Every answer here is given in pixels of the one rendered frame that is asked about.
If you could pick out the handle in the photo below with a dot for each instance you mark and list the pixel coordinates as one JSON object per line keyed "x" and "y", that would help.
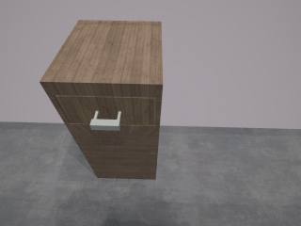
{"x": 104, "y": 124}

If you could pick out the cabinet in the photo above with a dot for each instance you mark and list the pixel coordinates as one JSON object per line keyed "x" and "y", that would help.
{"x": 114, "y": 59}

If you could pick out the drawer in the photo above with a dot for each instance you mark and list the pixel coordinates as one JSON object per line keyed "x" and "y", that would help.
{"x": 82, "y": 108}

